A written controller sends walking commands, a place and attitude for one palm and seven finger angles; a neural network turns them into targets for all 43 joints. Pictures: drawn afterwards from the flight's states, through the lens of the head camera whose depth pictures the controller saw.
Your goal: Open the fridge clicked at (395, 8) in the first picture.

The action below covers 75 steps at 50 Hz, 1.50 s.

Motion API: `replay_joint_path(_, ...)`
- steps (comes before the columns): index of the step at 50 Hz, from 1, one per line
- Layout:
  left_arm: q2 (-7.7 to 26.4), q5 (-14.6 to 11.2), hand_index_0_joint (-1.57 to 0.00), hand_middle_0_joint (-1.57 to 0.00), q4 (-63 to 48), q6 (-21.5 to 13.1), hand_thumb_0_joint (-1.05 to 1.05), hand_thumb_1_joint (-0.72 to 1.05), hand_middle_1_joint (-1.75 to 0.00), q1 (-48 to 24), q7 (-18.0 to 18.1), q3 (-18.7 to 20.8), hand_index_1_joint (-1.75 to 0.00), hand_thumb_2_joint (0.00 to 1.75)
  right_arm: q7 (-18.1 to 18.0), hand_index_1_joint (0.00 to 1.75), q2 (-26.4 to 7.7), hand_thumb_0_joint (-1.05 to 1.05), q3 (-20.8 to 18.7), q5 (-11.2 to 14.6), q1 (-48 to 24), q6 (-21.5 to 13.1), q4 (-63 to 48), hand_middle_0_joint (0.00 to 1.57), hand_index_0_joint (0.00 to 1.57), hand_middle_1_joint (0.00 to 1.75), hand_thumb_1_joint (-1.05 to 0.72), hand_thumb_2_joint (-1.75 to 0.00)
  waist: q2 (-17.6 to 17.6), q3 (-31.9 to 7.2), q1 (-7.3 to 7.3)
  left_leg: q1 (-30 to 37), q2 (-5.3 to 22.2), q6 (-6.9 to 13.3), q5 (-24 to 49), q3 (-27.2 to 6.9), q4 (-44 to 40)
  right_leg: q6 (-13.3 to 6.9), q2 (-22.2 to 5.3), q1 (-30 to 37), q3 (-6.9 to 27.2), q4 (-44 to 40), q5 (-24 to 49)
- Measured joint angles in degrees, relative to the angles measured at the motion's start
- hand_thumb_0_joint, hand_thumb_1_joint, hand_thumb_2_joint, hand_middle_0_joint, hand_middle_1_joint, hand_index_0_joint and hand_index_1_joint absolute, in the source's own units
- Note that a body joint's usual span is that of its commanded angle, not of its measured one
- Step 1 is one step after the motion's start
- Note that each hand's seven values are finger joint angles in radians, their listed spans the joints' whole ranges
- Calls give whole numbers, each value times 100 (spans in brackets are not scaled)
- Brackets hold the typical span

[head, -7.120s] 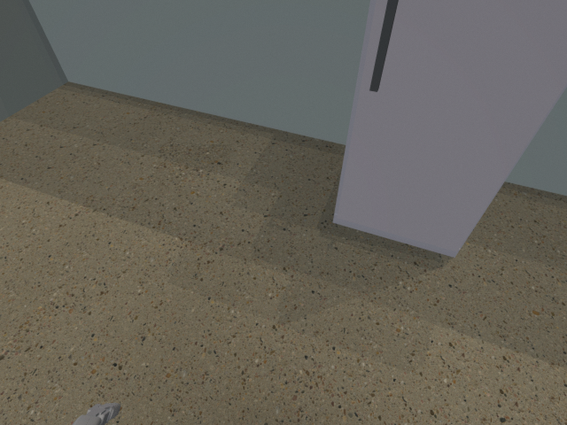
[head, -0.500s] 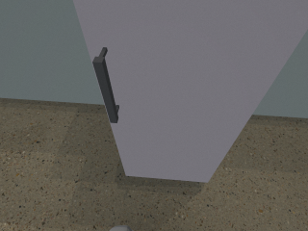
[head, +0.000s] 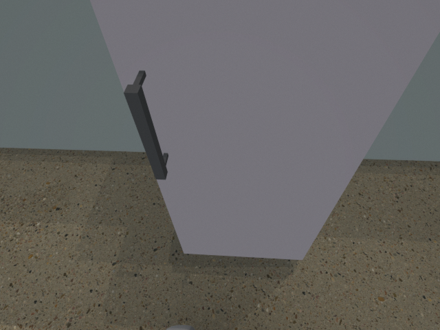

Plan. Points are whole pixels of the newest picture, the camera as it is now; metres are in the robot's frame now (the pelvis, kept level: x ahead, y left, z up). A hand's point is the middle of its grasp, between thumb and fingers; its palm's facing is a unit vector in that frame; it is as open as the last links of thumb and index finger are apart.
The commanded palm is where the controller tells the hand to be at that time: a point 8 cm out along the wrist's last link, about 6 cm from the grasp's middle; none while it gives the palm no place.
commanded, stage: come to a stop and stand still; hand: left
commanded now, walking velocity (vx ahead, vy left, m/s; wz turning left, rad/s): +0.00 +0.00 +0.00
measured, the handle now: (152, 131) +0.45 +0.18 +0.10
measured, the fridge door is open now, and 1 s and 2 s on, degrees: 0 0 0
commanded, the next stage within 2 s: look again from close up in 1.38 s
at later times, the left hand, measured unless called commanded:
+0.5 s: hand out of the picture -0.02 +0.22 -0.16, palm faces -0.01 -0.98 -0.21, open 7.4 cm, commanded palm none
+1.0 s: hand out of the picture -0.01 +0.21 -0.17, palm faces +0.00 -0.99 -0.16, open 7.4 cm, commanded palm none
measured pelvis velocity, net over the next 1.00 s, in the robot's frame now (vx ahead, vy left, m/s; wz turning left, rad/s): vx -0.01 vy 0.05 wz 0.00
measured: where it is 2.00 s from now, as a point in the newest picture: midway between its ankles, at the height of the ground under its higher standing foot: outside the picture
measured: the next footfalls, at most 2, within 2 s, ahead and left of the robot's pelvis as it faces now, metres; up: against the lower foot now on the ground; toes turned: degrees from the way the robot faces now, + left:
left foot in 0.14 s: +0.03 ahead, +0.11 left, +0.00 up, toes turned +3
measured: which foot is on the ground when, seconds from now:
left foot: up 0.00-0.12, down 0.14-1.00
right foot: down 0.00-1.00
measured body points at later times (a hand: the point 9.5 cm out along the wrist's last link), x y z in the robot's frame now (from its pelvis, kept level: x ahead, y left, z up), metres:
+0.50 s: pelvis -0.05 +0.04 +0.01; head -0.04 +0.04 +0.46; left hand -0.02 +0.28 -0.15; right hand -0.04 -0.20 -0.14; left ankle -0.01 +0.11 -0.73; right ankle +0.00 -0.09 -0.73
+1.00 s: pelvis -0.01 +0.05 +0.01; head +0.00 +0.06 +0.46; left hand -0.01 +0.27 -0.16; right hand +0.02 -0.18 -0.14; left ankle -0.01 +0.11 -0.73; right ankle +0.00 -0.09 -0.73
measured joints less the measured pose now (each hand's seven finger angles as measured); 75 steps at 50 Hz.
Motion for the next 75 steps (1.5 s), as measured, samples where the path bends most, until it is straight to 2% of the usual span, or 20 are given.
replay_joint_path(3,0,7,-20,-20,-172,-86,1,91,-30,112,27,-36,-30,90,43,30,-67,0,-15,37,113,1,-145,20,20,30,-92,-90,-1,-124,-43,94,-110,70,-78,-46,226,11,19,28,36,-52,87)
replay_joint_path(7,95,-23,-20,-20,-268,-35,1,91,-30,27,20,-103,-30,90,47,30,-76,1,41,33,292,-100,-230,20,20,30,-92,-90,-55,-271,-176,579,-155,153,360,-46,-769,80,24,-11,-74,110,53)
replay_joint_path(11,162,-65,-20,-20,-256,66,1,91,-30,-174,-36,-128,-30,90,60,30,-28,1,172,-49,498,-137,-138,20,20,30,-92,-90,-208,-350,-127,624,-201,275,496,26,-915,156,-11,74,-9,-152,289)
replay_joint_path(15,168,-50,-20,-20,-273,62,1,91,-30,-201,-114,-172,-30,90,57,30,-52,1,233,-73,694,-123,-77,20,20,30,-92,-90,-185,-392,-156,623,-251,333,725,79,-1205,170,-34,57,58,-424,476)
replay_joint_path(25,225,-74,-20,-20,4,75,1,91,-30,57,-152,-152,-30,90,60,30,-110,1,303,-77,1075,-128,254,20,20,30,-92,-90,-159,-294,-225,566,-351,436,973,131,-1502,220,-77,-39,179,-622,538)
replay_joint_path(32,200,-79,-20,-20,263,60,1,91,-30,177,-144,-180,-30,90,46,30,-52,1,333,-42,1155,-172,495,20,20,30,-91,-90,-211,-249,-199,622,-445,497,973,130,-1573,255,-132,15,240,-689,676)
replay_joint_path(49,3,-93,-20,-20,568,-41,1,91,-30,50,-100,-280,-30,90,-30,30,-2,1,353,18,727,-352,652,20,20,30,-92,-90,-285,-284,-117,947,-529,545,787,162,-1766,430,-197,295,309,-815,520)
replay_joint_path(75,165,-112,-20,-20,551,18,1,91,-30,-336,-81,-204,-30,90,-90,30,45,1,383,12,673,-380,873,20,20,30,-91,-90,-310,-149,-163,1317,-572,539,613,134,-1886,446,-231,631,296,-848,290)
